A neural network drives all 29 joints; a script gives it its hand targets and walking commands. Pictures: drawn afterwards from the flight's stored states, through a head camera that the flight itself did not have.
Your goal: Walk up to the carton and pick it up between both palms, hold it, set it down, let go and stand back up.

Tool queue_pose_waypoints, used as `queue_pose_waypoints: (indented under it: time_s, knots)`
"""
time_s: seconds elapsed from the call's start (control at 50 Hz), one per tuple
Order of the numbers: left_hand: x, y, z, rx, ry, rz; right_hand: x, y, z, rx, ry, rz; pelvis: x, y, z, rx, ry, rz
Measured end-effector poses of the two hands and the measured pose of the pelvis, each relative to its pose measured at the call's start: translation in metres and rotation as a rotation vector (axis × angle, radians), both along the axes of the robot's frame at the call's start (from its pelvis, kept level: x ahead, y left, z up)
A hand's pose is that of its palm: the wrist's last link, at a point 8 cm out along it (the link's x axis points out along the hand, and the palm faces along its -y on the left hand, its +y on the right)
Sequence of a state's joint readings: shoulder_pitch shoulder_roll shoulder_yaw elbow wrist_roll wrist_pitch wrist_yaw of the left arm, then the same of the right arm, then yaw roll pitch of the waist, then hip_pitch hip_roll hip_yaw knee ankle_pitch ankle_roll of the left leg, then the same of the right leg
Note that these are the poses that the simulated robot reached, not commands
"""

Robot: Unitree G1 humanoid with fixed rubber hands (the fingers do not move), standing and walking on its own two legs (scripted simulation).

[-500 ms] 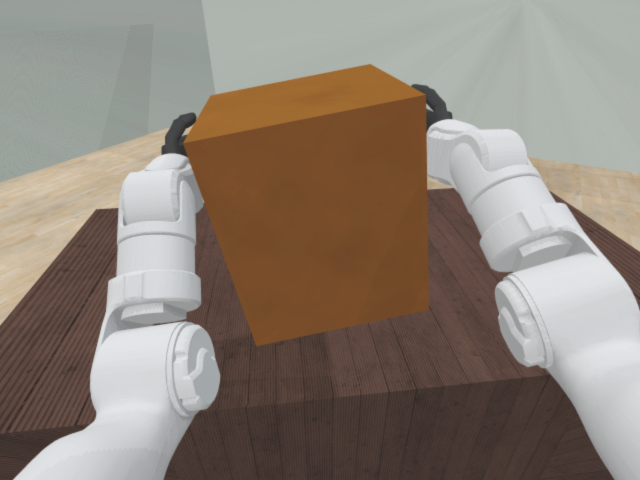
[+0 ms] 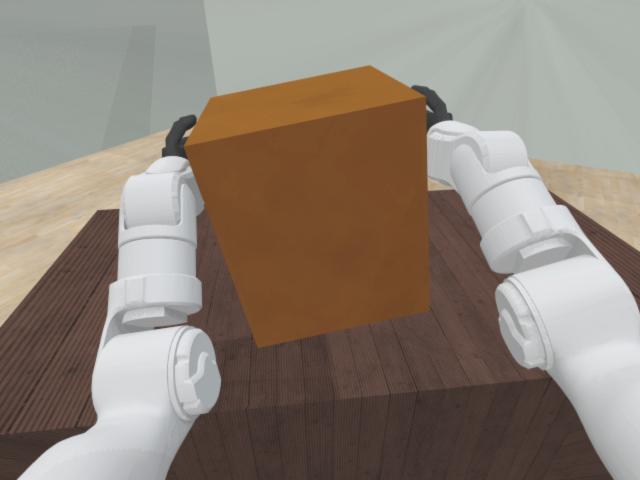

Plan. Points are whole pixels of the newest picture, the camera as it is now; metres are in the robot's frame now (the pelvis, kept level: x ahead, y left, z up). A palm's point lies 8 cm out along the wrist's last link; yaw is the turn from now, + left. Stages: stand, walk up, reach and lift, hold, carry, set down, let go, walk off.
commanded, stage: hold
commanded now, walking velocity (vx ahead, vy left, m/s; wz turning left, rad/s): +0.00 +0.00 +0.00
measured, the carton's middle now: (316, 200) +0.37 +0.00 +0.26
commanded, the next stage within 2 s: none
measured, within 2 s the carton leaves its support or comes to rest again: neither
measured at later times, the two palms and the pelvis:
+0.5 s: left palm (178, 175) +0.37 +0.16 +0.30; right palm (434, 144) +0.37 -0.14 +0.33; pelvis +0.00 +0.00 +0.00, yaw +0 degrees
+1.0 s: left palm (177, 175) +0.37 +0.16 +0.30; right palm (433, 142) +0.37 -0.14 +0.33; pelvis +0.00 +0.00 +0.00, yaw +0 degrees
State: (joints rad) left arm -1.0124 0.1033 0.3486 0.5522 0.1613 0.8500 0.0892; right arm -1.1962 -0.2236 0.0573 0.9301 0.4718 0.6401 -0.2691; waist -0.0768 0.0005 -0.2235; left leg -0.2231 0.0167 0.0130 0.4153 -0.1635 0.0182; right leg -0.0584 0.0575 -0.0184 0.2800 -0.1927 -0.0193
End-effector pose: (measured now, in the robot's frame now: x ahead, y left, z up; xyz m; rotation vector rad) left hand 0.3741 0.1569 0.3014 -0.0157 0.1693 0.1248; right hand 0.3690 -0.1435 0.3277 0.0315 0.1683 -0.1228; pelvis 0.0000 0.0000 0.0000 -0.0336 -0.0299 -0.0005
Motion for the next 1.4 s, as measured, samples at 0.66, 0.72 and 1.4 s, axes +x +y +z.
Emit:
queue_pose_waypoints:
  time_s: [0.66, 0.72, 1.4]
  knots:
    - [-0.0006, -0.0009, -0.0004, 0.002, -0.006, 0.000, -0.0005, -0.0010, -0.0012, 0.000, -0.003, 0.001, 0.0004, -0.0010, -0.0001, 0.000, 0.000, 0.000]
    - [0.0000, -0.0009, -0.0011, -0.005, 0.001, 0.000, -0.0001, -0.0010, -0.0024, -0.002, 0.004, 0.000, 0.0005, -0.0011, 0.0001, 0.001, -0.002, -0.002]
    - [-0.0018, -0.0022, 0.0020, 0.002, -0.008, 0.002, -0.0020, -0.0024, -0.0021, -0.002, -0.004, 0.002, 0.0012, -0.0007, 0.0001, 0.001, -0.008, -0.003]
